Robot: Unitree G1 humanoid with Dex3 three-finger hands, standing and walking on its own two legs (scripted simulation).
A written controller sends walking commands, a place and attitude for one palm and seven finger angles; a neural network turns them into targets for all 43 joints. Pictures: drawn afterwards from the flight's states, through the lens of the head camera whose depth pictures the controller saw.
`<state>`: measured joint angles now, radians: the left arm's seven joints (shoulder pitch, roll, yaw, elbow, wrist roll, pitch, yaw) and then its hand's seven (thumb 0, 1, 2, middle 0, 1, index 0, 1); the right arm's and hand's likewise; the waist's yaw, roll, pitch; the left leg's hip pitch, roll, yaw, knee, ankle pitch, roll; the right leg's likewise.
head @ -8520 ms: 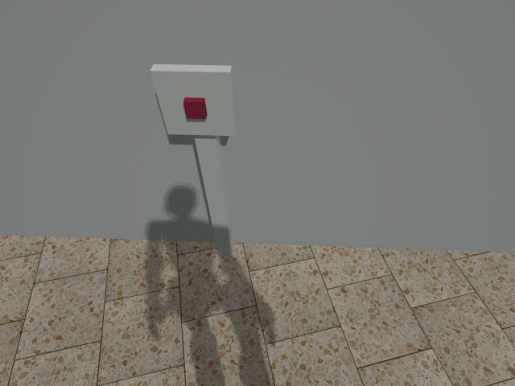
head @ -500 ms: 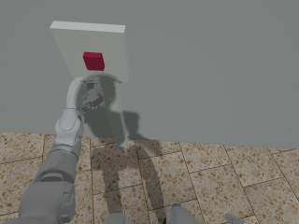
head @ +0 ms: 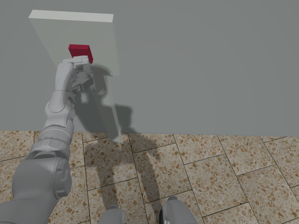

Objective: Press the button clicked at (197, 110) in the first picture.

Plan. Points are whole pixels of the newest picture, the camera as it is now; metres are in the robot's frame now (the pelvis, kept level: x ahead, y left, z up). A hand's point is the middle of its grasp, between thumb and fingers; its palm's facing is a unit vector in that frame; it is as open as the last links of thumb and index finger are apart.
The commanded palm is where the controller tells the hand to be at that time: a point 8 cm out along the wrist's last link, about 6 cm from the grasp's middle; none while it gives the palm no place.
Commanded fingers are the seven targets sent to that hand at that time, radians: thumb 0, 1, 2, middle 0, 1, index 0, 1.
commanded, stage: press the button with the knuckle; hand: left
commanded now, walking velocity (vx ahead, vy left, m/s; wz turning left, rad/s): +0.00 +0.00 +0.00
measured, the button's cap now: (81, 52) +0.54 +0.15 +0.10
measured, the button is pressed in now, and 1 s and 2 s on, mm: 3 7 0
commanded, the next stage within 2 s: hold the button down briefly in 0.42 s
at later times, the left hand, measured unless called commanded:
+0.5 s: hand (91, 75) +0.49 +0.13 +0.07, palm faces -0.07 -1.00 -0.05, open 3.3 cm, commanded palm +0.50 +0.16 +0.08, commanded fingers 0.00 0.90 0.90 -1.30 -1.50 -1.30 -1.50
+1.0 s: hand (91, 76) +0.49 +0.13 +0.07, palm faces -0.06 -1.00 -0.04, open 3.3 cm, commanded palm +0.48 +0.16 +0.08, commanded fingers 0.00 0.90 0.90 -1.30 -1.50 -1.30 -1.50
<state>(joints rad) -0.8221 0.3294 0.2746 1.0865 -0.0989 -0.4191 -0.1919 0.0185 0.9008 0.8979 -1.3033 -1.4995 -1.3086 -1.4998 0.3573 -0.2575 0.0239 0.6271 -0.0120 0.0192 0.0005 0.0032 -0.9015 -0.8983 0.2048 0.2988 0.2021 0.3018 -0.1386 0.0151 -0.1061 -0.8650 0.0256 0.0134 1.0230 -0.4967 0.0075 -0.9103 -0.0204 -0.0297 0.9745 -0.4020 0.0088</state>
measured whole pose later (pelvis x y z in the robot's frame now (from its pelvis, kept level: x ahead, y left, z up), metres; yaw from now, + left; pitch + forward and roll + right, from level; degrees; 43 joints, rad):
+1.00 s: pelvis -0.02 +0.00 -0.01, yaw +2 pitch +21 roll -2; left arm -0.99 0.38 0.22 1.22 -0.08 -0.42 -0.12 0.02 0.88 0.93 -1.30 -1.50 -1.45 -1.50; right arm 0.39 -0.27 0.04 0.65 -0.04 0.00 0.01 0.00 -0.90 -0.90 0.21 0.30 0.20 0.30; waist -0.17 0.02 -0.10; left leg -0.98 0.01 -0.03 1.08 -0.47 0.01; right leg -0.99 -0.03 -0.07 1.00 -0.38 0.01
